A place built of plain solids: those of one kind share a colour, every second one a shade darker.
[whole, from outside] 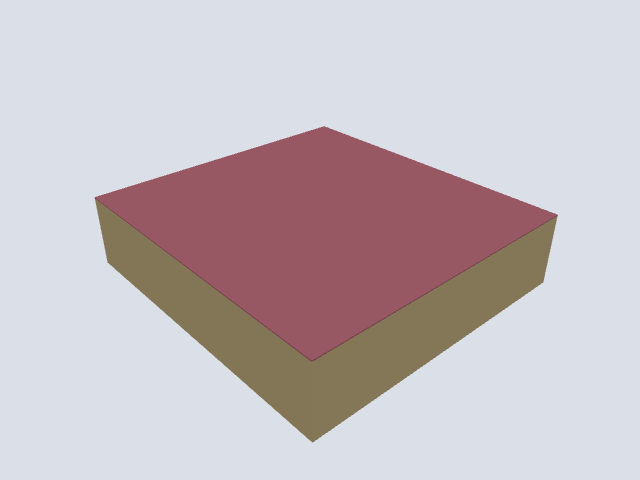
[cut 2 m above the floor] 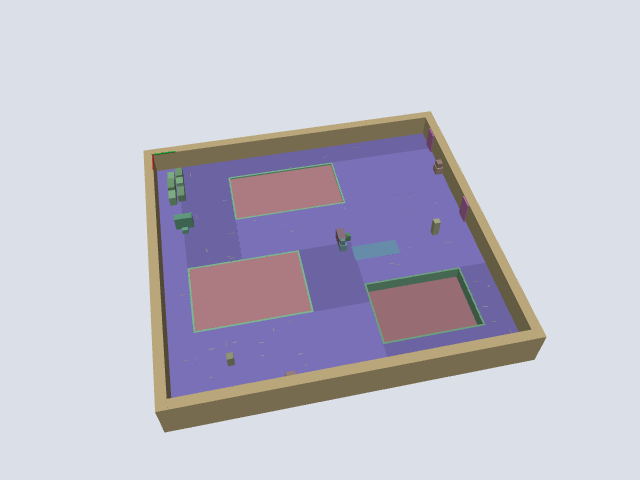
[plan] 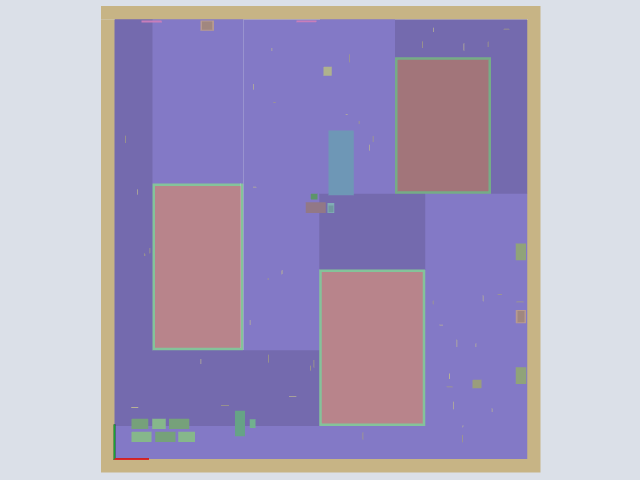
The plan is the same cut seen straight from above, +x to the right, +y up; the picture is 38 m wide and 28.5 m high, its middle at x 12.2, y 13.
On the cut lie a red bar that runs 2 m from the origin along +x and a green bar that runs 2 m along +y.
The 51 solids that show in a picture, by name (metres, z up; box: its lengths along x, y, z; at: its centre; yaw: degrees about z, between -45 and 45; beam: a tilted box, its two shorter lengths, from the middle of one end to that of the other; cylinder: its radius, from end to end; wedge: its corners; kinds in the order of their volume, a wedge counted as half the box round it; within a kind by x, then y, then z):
{
 "floor_deck_1": {"box": [2.25, 19.65, 1.3], "at": [1.12, 16.27, -0.65]},
 "floor_deck_2": {"box": [5.4, 9.75, 1.3], "at": [4.95, 21.23, -0.65]},
 "floor_deck_3": {"box": [12.15, 4.5, 1.3], "at": [6.08, 4.2, -0.65]},
 "floor_deck_4": {"box": [4.5, 19.65, 1.3], "at": [9.9, 16.27, -0.65]},
 "floor_deck_5": {"box": [24.5, 1.95, 1.3], "at": [12.25, 0.97, -0.65]},
 "floor_deck_6": {"box": [4.5, 10.35, 1.3], "at": [14.4, 20.93, -0.65]},
 "floor_deck_7": {"box": [6.3, 4.5, 1.3], "at": [15.3, 13.5, -0.65]},
 "floor_deck_8": {"box": [5.7, 2.25, 1.3], "at": [19.5, 24.98, -0.65]},
 "floor_deck_9": {"box": [6.05, 13.8, 1.3], "at": [21.48, 8.85, -0.65]},
 "floor_deck_10": {"box": [2.15, 10.35, 1.3], "at": [23.43, 20.93, -0.65]},
 "wall_1": {"box": [0.8, 26.1, 6.48], "at": [-0.4, 13.05, 1.94]},
 "wall_2": {"box": [26.1, 0.8, 6.48], "at": [12.25, -0.4, 1.94]},
 "wall_3": {"box": [26.1, 0.8, 6.48], "at": [12.25, 26.5, 1.94]},
 "wall_4": {"box": [0.8, 26.1, 6.48], "at": [24.9, 13.05, 1.94]},
 "floor_lift_1": {"box": [5.1, 9.6, 1.15], "at": [4.95, 11.4, -0.73]},
 "floor_lift_2": {"box": [6.0, 9.0, 1.3], "at": [15.3, 6.6, -0.65]},
 "floor_lift_3": {"box": [5.4, 7.8, 0.24], "at": [19.5, 19.8, -1.18]},
 "ceil_1": {"box": [26.1, 27.7, 0.1], "at": [12.25, 13.05, 5.13]},
 "floor_trim_1": {"box": [0.15, 9.6, 1.3], "at": [2.33, 11.4, -0.65]},
 "floor_trim_2": {"box": [5.25, 0.15, 1.3], "at": [4.88, 16.27, -0.65]},
 "floor_trim_3": {"box": [5.4, 0.15, 1.3], "at": [4.95, 6.53, -0.65]},
 "floor_trim_4": {"box": [0.15, 9.75, 1.3], "at": [7.58, 11.47, -0.65]},
 "floor_trim_5": {"box": [0.15, 9.0, 1.3], "at": [12.22, 6.6, -0.65]},
 "floor_trim_6": {"box": [6.15, 0.15, 1.3], "at": [15.23, 11.18, -0.65]},
 "floor_trim_7": {"box": [6.3, 0.15, 1.3], "at": [15.3, 2.02, -0.65]},
 "floor_trim_8": {"box": [0.15, 7.8, 1.3], "at": [16.73, 19.8, -0.65]},
 "floor_trim_9": {"box": [0.15, 9.15, 1.3], "at": [18.38, 6.67, -0.65]},
 "floor_trim_10": {"box": [5.55, 0.15, 1.3], "at": [19.43, 23.77, -0.65]},
 "floor_trim_11": {"box": [5.7, 0.15, 1.3], "at": [19.5, 15.82, -0.65]},
 "floor_trim_12": {"box": [0.15, 7.95, 1.3], "at": [22.27, 19.87, -0.65]},
 "case_cases_1": {"box": [1.0, 0.62, 0.92], "at": [1.5, 2.08, 0.46]},
 "case_cases_2": {"box": [1.2, 0.62, 0.56], "at": [1.6, 1.31, 0.28]},
 "case_cases_3": {"box": [0.8, 0.62, 0.92], "at": [2.64, 2.08, 0.46]},
 "case_cases_4": {"box": [1.2, 0.62, 1.1], "at": [3.02, 1.31, 0.55]},
 "case_cases_5": {"box": [1.2, 0.62, 0.74], "at": [3.84, 2.08, 0.37]},
 "case_cases_6": {"box": [1.0, 0.62, 0.92], "at": [4.28, 1.31, 0.46]},
 "piano_piano_1": {"box": [0.6, 1.52, 1.26], "at": [7.45, 2.1, 0.63]},
 "stack_wall_1": {"box": [0.8, 0.62, 0.74], "at": [5.5, 25.73, 0.37]},
 "stack_wall_2": {"box": [0.6, 0.5, 0.5], "at": [5.5, 25.73, 0.99]},
 "stack_wall_3": {"box": [0.62, 0.8, 0.74], "at": [24.13, 8.45, 0.37]},
 "stack_wall_4": {"box": [0.42, 0.68, 0.74], "at": [24.13, 8.45, 1.11]},
 "case_wall_1": {"box": [0.62, 1.0, 0.74], "at": [24.13, 4.95, 0.37]},
 "case_wall_2": {"box": [0.62, 1.0, 0.74], "at": [24.13, 12.3, 0.37]},
 "desk_desk_1": {"box": [1.2, 0.65, 1.04], "at": [11.95, 14.93, 0.52]},
 "scenery_1": {"box": [1.2, 0.12, 2.6], "at": [2.2, 25.98, 1.3]},
 "scenery_2": {"box": [1.2, 0.12, 2.8], "at": [11.4, 25.98, 1.4]},
 "chairs_stray_1": {"box": [0.5, 0.54, 1.52], "at": [12.65, 23.02, 0.76]},
 "chairs_stray_2": {"box": [0.54, 0.5, 0.96], "at": [21.52, 4.45, 0.48]},
 "vinyl_1": {"box": [1.5, 3.85, 0.05], "at": [13.46, 17.59, -0.02]},
 "stack_desk_1": {"box": [0.4, 0.6, 0.74], "at": [12.85, 14.9, 0.37]},
 "stool_piano_1": {"box": [0.34, 0.52, 0.48], "at": [8.2, 2.1, 0.24]}
}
